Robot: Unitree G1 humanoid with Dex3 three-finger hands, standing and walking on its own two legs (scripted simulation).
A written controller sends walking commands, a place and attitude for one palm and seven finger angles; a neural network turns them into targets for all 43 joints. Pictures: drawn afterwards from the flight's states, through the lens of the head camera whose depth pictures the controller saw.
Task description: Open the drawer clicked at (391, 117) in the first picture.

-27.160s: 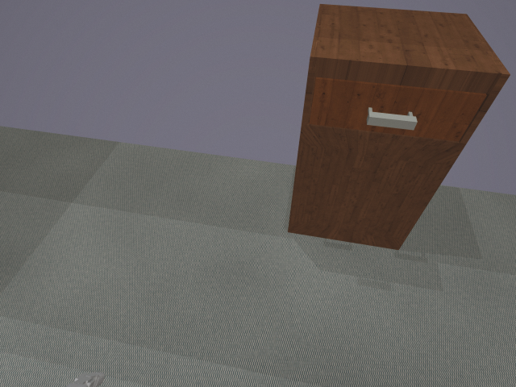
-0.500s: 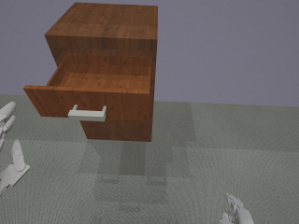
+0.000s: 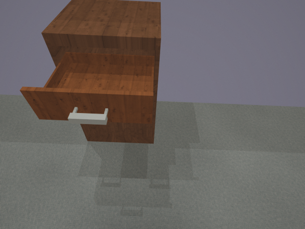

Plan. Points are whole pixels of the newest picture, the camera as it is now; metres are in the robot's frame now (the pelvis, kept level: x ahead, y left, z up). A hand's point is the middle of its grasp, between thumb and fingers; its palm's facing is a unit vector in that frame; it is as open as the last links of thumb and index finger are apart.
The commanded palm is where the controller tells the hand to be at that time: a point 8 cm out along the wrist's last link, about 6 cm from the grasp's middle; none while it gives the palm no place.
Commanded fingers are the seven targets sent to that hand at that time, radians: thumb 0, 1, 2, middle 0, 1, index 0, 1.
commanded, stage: let the arm hang, fingers relaxed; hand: left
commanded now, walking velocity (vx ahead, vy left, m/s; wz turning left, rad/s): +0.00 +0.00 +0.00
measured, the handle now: (89, 114) +0.51 +0.25 -0.05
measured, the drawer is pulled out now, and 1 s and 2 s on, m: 0.30 0.30 0.30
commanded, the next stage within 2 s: look to check the result in 0.84 s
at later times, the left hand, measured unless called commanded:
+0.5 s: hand out of the picture -0.04 +0.17 -0.16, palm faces +0.02 -0.98 -0.21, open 7.4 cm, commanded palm none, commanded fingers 0.00 0.90 0.90 -0.20 -0.30 -0.20 -0.30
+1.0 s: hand out of the picture -0.03 +0.15 -0.16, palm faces +0.03 -0.98 -0.19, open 7.4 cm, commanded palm none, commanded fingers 0.00 0.90 0.90 -0.20 -0.30 -0.20 -0.30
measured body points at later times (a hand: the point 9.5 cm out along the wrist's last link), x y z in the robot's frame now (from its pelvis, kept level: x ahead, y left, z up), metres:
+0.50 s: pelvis +0.00 +0.00 +0.01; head +0.01 -0.02 +0.46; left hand -0.04 +0.22 -0.14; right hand -0.02 -0.20 -0.16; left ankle +0.01 +0.10 -0.73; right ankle -0.02 -0.11 -0.73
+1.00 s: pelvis -0.01 -0.02 +0.01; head +0.01 -0.03 +0.46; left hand -0.03 +0.20 -0.15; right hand -0.04 -0.22 -0.16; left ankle +0.01 +0.10 -0.73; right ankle -0.02 -0.11 -0.73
